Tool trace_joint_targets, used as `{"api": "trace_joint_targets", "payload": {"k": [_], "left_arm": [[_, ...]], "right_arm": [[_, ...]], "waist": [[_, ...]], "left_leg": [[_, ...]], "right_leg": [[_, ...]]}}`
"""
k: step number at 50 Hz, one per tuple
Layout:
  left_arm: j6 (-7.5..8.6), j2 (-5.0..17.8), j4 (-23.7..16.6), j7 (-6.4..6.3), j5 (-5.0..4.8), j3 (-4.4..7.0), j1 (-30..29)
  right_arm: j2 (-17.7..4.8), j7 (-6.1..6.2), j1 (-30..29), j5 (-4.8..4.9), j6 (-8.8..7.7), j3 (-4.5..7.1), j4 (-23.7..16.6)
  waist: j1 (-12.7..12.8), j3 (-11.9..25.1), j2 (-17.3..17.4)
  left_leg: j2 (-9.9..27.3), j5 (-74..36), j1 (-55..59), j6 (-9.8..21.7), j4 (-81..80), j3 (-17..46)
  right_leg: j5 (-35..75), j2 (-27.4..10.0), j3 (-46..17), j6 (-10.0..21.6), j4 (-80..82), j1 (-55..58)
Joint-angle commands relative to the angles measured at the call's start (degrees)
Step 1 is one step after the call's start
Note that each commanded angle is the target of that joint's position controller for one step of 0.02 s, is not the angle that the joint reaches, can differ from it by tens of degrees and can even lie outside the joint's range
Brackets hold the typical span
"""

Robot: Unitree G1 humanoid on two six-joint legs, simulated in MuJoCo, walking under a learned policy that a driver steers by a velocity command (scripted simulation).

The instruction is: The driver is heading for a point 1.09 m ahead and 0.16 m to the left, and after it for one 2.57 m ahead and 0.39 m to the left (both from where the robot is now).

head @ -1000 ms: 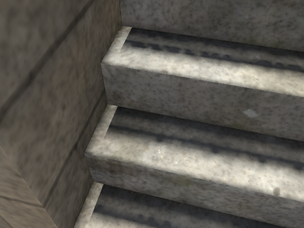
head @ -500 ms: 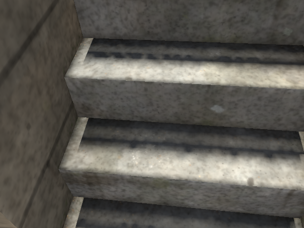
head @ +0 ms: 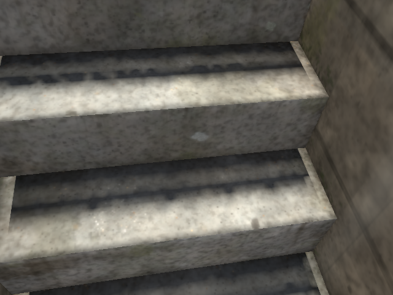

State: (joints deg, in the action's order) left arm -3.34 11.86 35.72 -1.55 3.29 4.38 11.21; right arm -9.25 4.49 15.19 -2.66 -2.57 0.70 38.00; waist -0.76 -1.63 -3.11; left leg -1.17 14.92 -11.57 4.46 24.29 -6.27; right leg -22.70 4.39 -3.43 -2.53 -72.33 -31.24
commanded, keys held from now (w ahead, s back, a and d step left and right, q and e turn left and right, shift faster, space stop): w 1.00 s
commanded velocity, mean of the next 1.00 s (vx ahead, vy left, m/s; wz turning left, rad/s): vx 0.24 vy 0.03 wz -0.08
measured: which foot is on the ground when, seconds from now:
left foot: down 0.00-1.00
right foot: up 0.00-0.12, down 0.14-1.00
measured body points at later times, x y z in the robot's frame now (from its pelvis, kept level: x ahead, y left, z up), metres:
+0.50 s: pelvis +0.04 +0.00 +0.00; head +0.06 +0.01 +0.45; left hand +0.17 +0.21 -0.12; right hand +0.14 -0.22 -0.13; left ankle -0.02 +0.07 -0.74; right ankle +0.01 -0.09 -0.74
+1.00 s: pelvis +0.04 +0.00 +0.00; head +0.05 +0.01 +0.45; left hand +0.14 +0.20 -0.13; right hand +0.15 -0.21 -0.12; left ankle -0.02 +0.07 -0.74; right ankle +0.01 -0.09 -0.74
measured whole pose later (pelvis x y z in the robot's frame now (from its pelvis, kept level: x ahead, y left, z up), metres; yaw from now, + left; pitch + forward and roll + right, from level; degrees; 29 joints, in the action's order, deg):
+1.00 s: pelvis +0.04 +0.00 +0.00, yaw -1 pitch +0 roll -1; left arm 0.9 4.9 43.2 -4.4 1.6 1.3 15.4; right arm -5.9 3.5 12.4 -0.8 -1.9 0.5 44.6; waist -0.3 -0.9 -0.4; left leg -1.3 15.6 -3.7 3.2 18.6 -6.0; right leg -12.7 2.2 2.5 2.1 -19.2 -6.9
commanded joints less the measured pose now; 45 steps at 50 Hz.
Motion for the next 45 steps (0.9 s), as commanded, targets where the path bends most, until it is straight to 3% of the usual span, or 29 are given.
{"api": "trace_joint_targets", "payload": {"k": [1, 4, 5, 6, 7, 8, 9, 10, 11, 12, 13, 14, 16, 19, 20, 25, 31, 32, 33, 35, 36, 37, 38, 39, 41, 44, 45], "left_arm": [[-0.25, -0.70, -3.88, 0.40, -0.73, -0.98, 0.04], [-0.35, -2.23, -5.17, -0.59, -1.65, -2.41, -3.31], [-0.09, -3.51, -4.13, -1.00, -1.66, -2.95, -1.10], [0.77, -4.14, -2.45, -1.49, -1.51, -3.33, 2.15], [1.95, -2.80, -2.48, -2.32, -0.60, -2.81, 2.80], [3.48, -0.97, -3.03, -2.68, 1.00, -2.69, 5.03], [3.98, 0.74, -2.54, -2.91, 1.40, -2.88, 4.49], [4.09, -2.68, -3.33, -2.73, 0.91, -3.78, -0.23], [4.36, -3.59, -4.46, -2.55, 0.09, -3.97, -4.38], [4.47, -3.52, -4.53, -2.58, -0.09, -3.70, -3.90], [4.75, -2.63, -3.55, -2.99, -0.44, -3.26, -1.34], [4.92, -1.93, -2.49, -3.19, -0.38, -2.93, 0.67], [5.29, -2.78, -1.64, -3.06, -0.73, -2.75, 2.29], [5.33, -3.67, -1.07, -3.09, -1.04, -2.65, 2.38], [5.31, -3.83, -1.25, -3.03, -0.80, -2.63, 1.56], [5.14, -4.17, -0.16, -3.04, -1.07, -2.59, 2.52], [4.98, -3.93, 0.70, -2.99, -1.16, -2.60, 3.17], [4.20, -1.77, 3.05, -2.84, -3.53, -1.65, 4.50], [4.01, -2.90, 2.52, -2.63, -3.34, -1.77, 4.17], [3.89, -4.16, 2.64, -2.40, -3.00, -2.00, 5.12], [4.22, -1.44, 1.24, -1.54, -2.98, -0.83, 3.68], [4.86, -5.67, 0.04, -2.23, -0.95, -2.50, 3.06], [4.96, -3.79, 2.05, -2.51, -0.95, -2.67, 2.17], [4.94, -4.82, 2.26, -2.77, -1.29, -2.65, 3.56], [4.67, -4.07, 3.34, -2.90, -1.53, -2.35, 5.67], [4.77, -3.82, 4.10, -2.93, -2.20, -2.37, 6.62], [4.76, -3.76, 4.09, -2.94, -2.08, -2.36, 5.90]], "right_arm": [[-3.47, 0.27, -2.38, 0.03, -0.97, -0.03, -3.03], [-4.35, -0.54, -1.12, -0.06, 0.01, 0.24, -2.69], [-4.19, -0.66, -0.57, 0.54, 0.61, 0.41, -2.05], [-3.80, -0.72, 0.83, 1.58, 0.69, 0.43, -1.13], [-3.29, -0.95, 1.44, 2.84, 0.01, 0.10, -0.15], [-1.93, -1.27, -0.88, 3.59, -0.61, -0.33, -1.28], [0.70, -1.77, 5.07, 4.74, -0.07, -1.02, -0.78], [-1.62, -1.47, 5.20, 4.10, 0.72, -0.56, 0.62], [-2.56, -1.45, 3.37, 2.83, 0.81, -0.16, 0.89], [-3.45, -1.49, 1.18, 2.02, 0.58, 0.15, 1.50], [-3.80, -1.55, 0.55, 1.85, 0.37, 0.64, 1.74], [-3.28, -1.48, 1.20, 2.34, 0.17, 0.61, 2.55], [-2.25, -1.56, 1.52, 2.91, 0.22, 0.60, 3.78], [-1.62, -1.32, 0.93, 2.78, 0.51, 0.87, 4.78], [-1.63, -1.36, -0.08, 2.54, 0.49, 0.96, 4.73], [-1.05, -1.33, -0.72, 2.43, 0.60, 1.11, 5.31], [-1.29, -1.22, -1.63, 2.14, 0.53, 1.13, 5.63], [-1.55, -0.90, -2.91, 0.87, 0.16, 1.43, 2.61], [-2.91, -0.56, -1.86, 0.87, 0.17, 1.72, 3.03], [-2.37, -0.09, -1.90, 1.42, 0.24, 1.50, 2.50], [-6.76, 0.11, 0.66, 2.19, 1.04, 3.70, 2.13], [-2.72, -0.89, -3.63, 2.33, 1.17, 1.97, 3.18], [3.28, -1.04, -6.44, 1.47, -0.10, -0.29, 0.40], [1.58, -1.12, -3.96, 1.33, -0.60, 0.23, 1.21], [-0.93, -1.11, -2.53, 1.68, -0.96, 0.85, 2.10], [-1.05, -0.86, -1.88, 2.29, -0.23, 0.90, 2.82], [-0.97, -0.80, -2.37, 2.10, -0.06, 0.84, 2.83]], "waist": [[2.18, 4.15, 10.29], [-0.02, 6.29, 14.73], [0.67, 6.62, 15.54], [1.64, 6.32, 13.10], [2.84, 6.10, 9.71], [4.43, 7.16, 5.36], [1.24, 9.09, -9.08], [-0.23, 5.45, -5.66], [-0.87, 1.35, -2.18], [0.55, 0.58, -0.11], [1.35, 1.81, 0.15], [1.61, 3.48, -0.85], [1.76, 5.04, -0.83], [1.65, 5.45, 0.97], [1.71, 3.56, 1.47], [1.68, 5.69, 2.89], [1.71, 4.25, 2.82], [-1.16, 3.23, -0.80], [-0.62, 3.39, 2.46], [-0.02, 4.37, 6.47], [-1.71, 3.08, 8.19], [3.12, 0.39, 12.82], [-0.05, -4.06, 3.02], [0.14, -1.59, 2.09], [0.59, 3.45, 2.91], [0.58, 7.36, 3.96], [0.46, 5.39, 3.70]], "left_leg": [[9.41, -35.99, 3.41, 6.68, -4.52, 3.98], [11.27, -32.64, 7.98, 6.28, -2.75, 6.85], [10.83, -29.59, 7.41, 6.19, -0.90, 6.89], [10.39, -29.04, 3.32, 5.30, 0.35, 6.62], [8.73, -29.67, -2.41, 3.63, 3.52, 5.54], [7.82, -19.26, -9.29, 1.91, 7.76, 5.60], [6.06, 2.84, -4.71, -1.28, 4.87, 5.28], [7.04, 5.18, -0.52, -1.99, 0.53, 6.36], [6.11, 1.84, -0.39, -2.23, -4.05, 6.29], [5.47, -2.62, -0.34, -2.05, -5.34, 6.24], [5.34, -7.48, 1.06, -1.68, -5.00, 6.09], [5.55, -11.25, 2.31, -1.53, -5.15, 6.11], [5.82, -16.42, 4.54, -1.12, -5.62, 5.98], [6.01, -18.89, 6.78, -1.22, -5.98, 5.76], [6.20, -21.12, 6.43, -1.07, -5.54, 5.81], [6.67, -24.65, 9.69, -0.95, -5.63, 5.81], [7.29, -25.97, 10.97, -0.85, -6.58, 6.22], [10.72, -29.49, 14.91, -1.25, -5.56, 8.85], [12.31, -31.67, 15.57, -0.75, -4.69, 10.50], [12.65, -24.70, 12.68, 0.02, -5.70, 10.91], [12.27, -3.11, 14.07, 2.22, -7.21, 14.26], [5.27, 1.85, 1.59, 2.44, -6.65, 4.81], [8.68, -15.74, 1.86, 0.23, -7.32, 8.04], [9.29, -25.97, 5.45, -0.65, -6.57, 7.64], [9.61, -34.75, 9.51, -1.47, -5.22, 7.38], [8.68, -26.84, 11.04, -1.57, -5.68, 6.74], [8.45, -23.68, 9.95, -1.64, -6.32, 6.76]], "right_leg": [[1.47, -0.14, 2.77, -1.56, 17.88, 5.94], [-7.71, 0.14, 8.13, 0.10, 37.72, 12.76], [-2.27, 0.10, 9.97, 1.18, 45.41, 16.33], [10.82, -0.38, 9.64, 2.42, 53.06, 23.45], [16.37, -3.19, 6.03, 2.44, 54.99, 30.91], [26.89, -10.01, -1.76, 2.89, 55.19, 37.52], [36.36, -19.33, -11.53, 9.00, 53.05, 29.30], [34.28, -18.46, -11.43, 10.98, 52.74, 24.31], [30.53, -14.83, -7.79, 9.19, 51.71, 22.26], [30.27, -12.32, -5.51, 7.43, 51.12, 23.41], [33.98, -11.47, -4.53, 6.30, 50.59, 25.05], [37.48, -11.02, -3.63, 5.69, 50.02, 26.86], [39.99, -10.86, -2.41, 5.65, 48.95, 27.80], [37.44, -10.73, -1.94, 5.74, 49.53, 26.69], [38.24, -10.57, -1.81, 6.01, 49.04, 25.43], [33.85, -10.37, -1.01, 5.80, 50.00, 24.64], [28.57, -10.16, -0.28, 5.47, 51.52, 22.88], [20.74, -6.19, 2.46, 6.40, 49.35, 16.82], [15.38, -6.59, 2.60, 5.92, 49.01, 14.89], [12.13, -6.77, 2.41, 5.30, 50.70, 17.14], [3.22, -3.20, 5.46, 6.66, 45.45, 12.24], [9.47, -8.60, 2.52, 6.49, 51.25, 22.19], [22.46, -8.74, -0.07, 6.18, 52.60, 19.65], [27.94, -9.05, 0.56, 6.02, 51.33, 20.83], [29.90, -8.51, 1.27, 6.11, 50.30, 23.64], [28.88, -8.68, 0.96, 5.90, 52.25, 26.21], [28.37, -8.75, 0.73, 5.83, 52.89, 25.66]]}}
